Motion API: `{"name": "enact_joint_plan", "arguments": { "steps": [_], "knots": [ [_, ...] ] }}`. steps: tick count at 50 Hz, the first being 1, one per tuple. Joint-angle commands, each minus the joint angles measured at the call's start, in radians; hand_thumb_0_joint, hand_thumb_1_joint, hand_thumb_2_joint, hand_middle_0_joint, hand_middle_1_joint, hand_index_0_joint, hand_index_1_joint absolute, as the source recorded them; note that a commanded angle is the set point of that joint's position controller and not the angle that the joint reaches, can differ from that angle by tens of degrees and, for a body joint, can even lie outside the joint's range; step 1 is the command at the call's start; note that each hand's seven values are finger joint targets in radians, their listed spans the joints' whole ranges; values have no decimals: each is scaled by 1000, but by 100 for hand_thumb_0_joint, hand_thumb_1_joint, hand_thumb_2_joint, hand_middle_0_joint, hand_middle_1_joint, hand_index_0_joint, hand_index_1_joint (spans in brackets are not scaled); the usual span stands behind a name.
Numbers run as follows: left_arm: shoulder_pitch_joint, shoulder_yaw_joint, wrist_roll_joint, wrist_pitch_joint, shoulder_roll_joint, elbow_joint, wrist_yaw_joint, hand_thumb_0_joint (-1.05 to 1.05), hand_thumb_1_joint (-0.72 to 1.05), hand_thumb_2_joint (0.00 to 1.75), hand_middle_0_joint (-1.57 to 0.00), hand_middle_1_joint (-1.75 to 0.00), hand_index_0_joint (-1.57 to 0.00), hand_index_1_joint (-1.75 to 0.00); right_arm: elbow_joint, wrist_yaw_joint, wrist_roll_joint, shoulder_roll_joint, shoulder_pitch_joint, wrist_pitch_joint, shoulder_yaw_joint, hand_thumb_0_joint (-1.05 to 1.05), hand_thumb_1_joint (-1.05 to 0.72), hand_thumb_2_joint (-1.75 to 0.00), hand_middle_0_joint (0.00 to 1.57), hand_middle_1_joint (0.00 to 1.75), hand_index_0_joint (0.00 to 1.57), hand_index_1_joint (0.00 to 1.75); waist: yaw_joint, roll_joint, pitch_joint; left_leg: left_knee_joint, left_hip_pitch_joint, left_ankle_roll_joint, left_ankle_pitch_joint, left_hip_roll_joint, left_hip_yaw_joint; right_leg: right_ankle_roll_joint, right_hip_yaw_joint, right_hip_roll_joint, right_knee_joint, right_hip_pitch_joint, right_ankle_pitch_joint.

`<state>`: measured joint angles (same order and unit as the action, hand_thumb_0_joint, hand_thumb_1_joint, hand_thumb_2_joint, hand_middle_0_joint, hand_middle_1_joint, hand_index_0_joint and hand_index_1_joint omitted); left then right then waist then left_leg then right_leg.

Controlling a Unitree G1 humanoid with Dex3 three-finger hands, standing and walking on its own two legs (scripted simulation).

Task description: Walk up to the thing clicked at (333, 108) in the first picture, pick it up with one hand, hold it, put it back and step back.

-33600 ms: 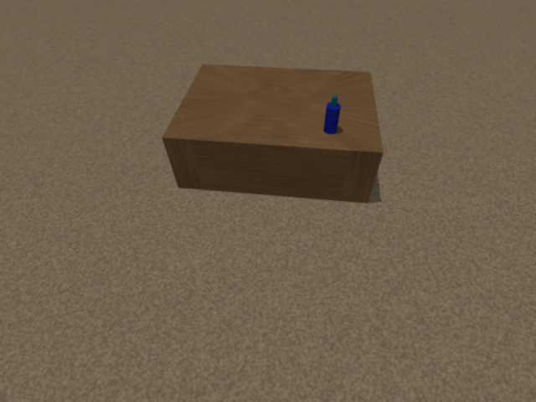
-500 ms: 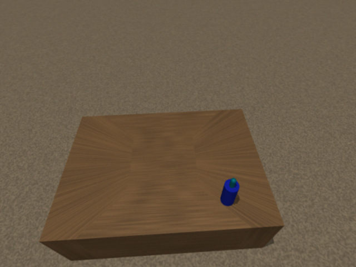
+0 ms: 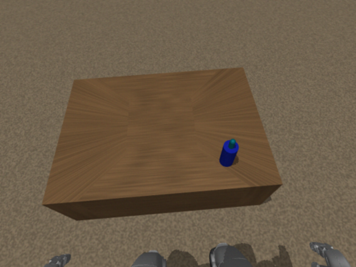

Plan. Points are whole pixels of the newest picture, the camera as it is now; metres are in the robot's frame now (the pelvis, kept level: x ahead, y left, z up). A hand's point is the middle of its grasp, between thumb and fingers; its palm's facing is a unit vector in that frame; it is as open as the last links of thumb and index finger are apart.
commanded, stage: step back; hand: right
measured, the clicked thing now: (229, 151) +0.53 -0.19 -0.34
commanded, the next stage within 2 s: none
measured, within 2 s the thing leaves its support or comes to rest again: neither
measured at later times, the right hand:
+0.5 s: hand out of the picture -0.04 -0.22 -0.14, palm faces +0.05 +0.90 -0.42, open 7.3 cm
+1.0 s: hand out of the picture -0.14 -0.22 -0.14, palm faces -0.04 +0.90 -0.44, open 7.3 cm
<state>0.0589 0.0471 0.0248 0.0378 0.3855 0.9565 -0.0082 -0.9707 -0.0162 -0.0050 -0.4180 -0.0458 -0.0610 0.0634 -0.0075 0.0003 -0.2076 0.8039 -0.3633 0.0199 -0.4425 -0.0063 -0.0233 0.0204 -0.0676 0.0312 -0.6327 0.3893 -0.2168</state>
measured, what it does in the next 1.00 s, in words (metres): walks backwards: left foot, then right foot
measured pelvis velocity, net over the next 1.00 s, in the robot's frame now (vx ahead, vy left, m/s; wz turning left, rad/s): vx -0.23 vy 0.06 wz -0.02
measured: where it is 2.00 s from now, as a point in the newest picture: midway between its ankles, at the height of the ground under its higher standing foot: outside the picture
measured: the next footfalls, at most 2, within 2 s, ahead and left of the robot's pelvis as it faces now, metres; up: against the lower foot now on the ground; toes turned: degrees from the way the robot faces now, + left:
left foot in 0.16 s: -0.04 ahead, +0.12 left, +0.00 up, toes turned -1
right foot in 0.56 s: -0.07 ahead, -0.06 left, +0.00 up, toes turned +0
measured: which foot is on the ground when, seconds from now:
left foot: up 0.00-0.14, down 0.16-0.62, up 0.64-0.92, down 0.94-1.00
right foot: down 0.00-0.16, up 0.18-0.54, down 0.56-0.98, up 1.00-1.00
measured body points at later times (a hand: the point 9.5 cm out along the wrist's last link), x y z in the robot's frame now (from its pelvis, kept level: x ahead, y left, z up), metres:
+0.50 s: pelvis -0.09 +0.05 +0.00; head -0.02 +0.06 +0.45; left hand +0.03 +0.35 -0.13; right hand -0.04 -0.27 -0.11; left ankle -0.08 +0.12 -0.72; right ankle -0.10 -0.07 -0.71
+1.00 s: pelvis -0.23 +0.06 +0.00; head -0.17 +0.08 +0.44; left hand -0.07 +0.36 -0.12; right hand -0.14 -0.26 -0.11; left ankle -0.22 +0.17 -0.72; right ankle -0.11 -0.06 -0.72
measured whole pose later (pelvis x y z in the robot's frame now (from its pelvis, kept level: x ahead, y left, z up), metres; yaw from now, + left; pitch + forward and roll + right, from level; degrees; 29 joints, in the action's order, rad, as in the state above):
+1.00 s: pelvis -0.23 +0.06 +0.00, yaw -1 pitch -4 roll +2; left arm 0.08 0.07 0.04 0.08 0.38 0.75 -0.01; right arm -0.88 0.01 0.03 -0.37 -0.18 -0.02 0.05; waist 0.01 -0.09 -0.20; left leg 0.64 -0.23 0.02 -0.35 -0.06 -0.01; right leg -0.01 -0.06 0.00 -0.70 0.44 -0.28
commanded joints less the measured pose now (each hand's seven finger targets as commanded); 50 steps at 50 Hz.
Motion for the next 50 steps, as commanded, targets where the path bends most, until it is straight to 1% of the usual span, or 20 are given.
{"name": "enact_joint_plan", "arguments": {
  "steps": [1,6,8,9,10,13,15,17,25,28,29,31,32,37,43,46,47,48,49,50],
  "knots": [
    [-75,72,20,-17,280,-134,28,0,90,90,-20,-30,-20,-30,55,2,-7,-155,-141,8,42,0,-90,-90,20,30,20,30,-11,-243,291,229,78,25,-125,-45,-45,-272,-233,250,221,-34,252],
    [-86,61,3,6,245,-170,36,0,90,90,-20,-30,-20,-30,48,22,20,-152,-242,35,45,0,-90,-90,20,30,20,30,-44,-201,305,-302,113,6,133,-2,3,-167,-181,166,41,-141,259],
    [-38,41,-20,17,151,-189,35,0,90,90,-20,-30,-20,-30,56,34,60,-256,-206,48,75,0,-90,-90,20,30,20,30,-12,186,269,-435,281,5,608,209,-309,-83,-69,-76,-233,124,-107],
    [-8,42,-16,19,147,-176,47,0,90,90,-20,-30,-20,-30,81,36,65,-287,-149,47,80,0,-90,-90,20,30,20,30,23,149,227,-397,301,7,777,251,-313,-61,-96,-155,-280,237,-327],
    [-14,46,-5,17,164,-179,57,0,90,90,-20,-30,-20,-30,104,37,50,-329,-152,49,84,0,-90,-90,20,30,20,30,-27,221,236,-415,223,102,796,358,-401,-42,-138,-147,-361,194,-385],
    [-28,59,-10,16,194,-148,51,0,90,90,-20,-30,-20,-30,122,52,60,-230,-45,56,64,0,-90,-90,20,30,20,30,7,173,175,-395,209,-2,772,196,-208,-42,-187,-143,-456,194,-223],
    [54,55,-14,15,178,-145,46,0,90,90,-20,-30,-20,-30,129,61,46,-185,-48,59,58,0,-90,-90,20,30,20,30,43,149,207,-353,330,-25,818,165,-140,-45,-145,-145,-441,223,-162],
    [43,62,-5,6,172,-149,41,0,90,90,-20,-30,-20,-30,122,65,32,-160,-107,61,56,0,-90,-90,20,30,20,30,10,135,236,-325,423,-5,855,172,-155,-21,-112,-130,-376,196,-167],
    [66,66,4,-4,150,-173,26,0,90,90,-20,-30,-20,-30,144,59,26,-199,-134,52,69,0,-90,-90,20,30,20,30,-21,143,257,-318,355,115,642,243,-191,-41,-1,-62,-10,-21,-175],
    [137,73,16,-18,154,-138,26,0,90,90,-20,-30,-20,-30,157,53,13,-185,-90,48,59,0,-90,-90,20,30,20,30,20,48,289,-236,236,109,555,217,-169,-68,-23,-41,183,-196,102],
    [137,81,20,-25,192,-144,27,0,90,90,-20,-30,-20,-30,168,51,5,-171,-84,51,52,0,-90,-90,20,30,20,30,15,-46,308,-182,155,82,479,160,-127,-95,-114,18,148,-265,277],
    [60,98,5,-18,266,-189,22,0,90,90,-20,-30,-20,-30,161,55,-2,-137,-80,41,43,0,-90,-90,20,30,20,30,30,-280,206,81,57,-11,-38,-68,8,-296,-417,266,270,-128,321],
    [60,93,10,-21,254,-206,22,0,90,90,-20,-30,-20,-30,157,54,7,-153,-85,35,47,0,-90,-90,20,30,20,30,38,-262,178,230,32,-17,-199,-77,-59,-334,-479,314,298,-90,334],
    [19,88,11,-16,189,-249,31,0,90,90,-20,-30,-20,-30,138,50,6,-152,-164,42,30,0,-90,-90,20,30,20,30,20,-98,209,318,-28,-26,-77,-113,-91,-248,-215,163,218,-153,411],
    [71,90,21,2,196,-277,27,0,90,90,-20,-30,-20,-30,164,57,17,-132,-188,55,26,0,-90,-90,20,30,20,30,38,-206,297,-81,-34,-37,-65,-29,-14,-223,-192,170,159,-368,367],
    [45,85,7,23,211,-289,19,0,90,90,-20,-30,-20,-30,131,51,27,-135,-254,60,43,0,-90,-90,20,30,20,30,-2,-175,312,-377,142,-15,192,-42,45,-162,-145,116,83,-259,193],
    [50,78,4,29,196,-293,14,0,90,90,-20,-30,-20,-30,134,50,36,-154,-255,61,51,0,-90,-90,20,30,20,30,-6,-120,289,-403,187,5,238,0,-25,-117,-143,91,70,-155,72],
    [57,71,2,28,159,-302,12,0,90,90,-20,-30,-20,-30,146,48,54,-224,-243,63,69,0,-90,-90,20,30,20,30,-10,64,283,-461,240,77,190,185,-282,-71,-83,-2,-56,29,-130],
    [26,84,6,23,168,-305,17,0,90,90,-20,-30,-20,-30,173,41,60,-328,-156,61,88,0,-90,-90,20,30,20,30,-8,234,219,-542,120,201,203,393,-506,-26,0,-144,-292,130,-356],
    [-21,101,22,23,203,-303,28,0,90,90,-20,-30,-20,-30,196,42,52,-360,-117,65,97,0,-90,-90,20,30,20,30,-42,228,170,-569,-69,295,198,471,-566,-14,-117,-120,-493,53,-414]
  ]
}}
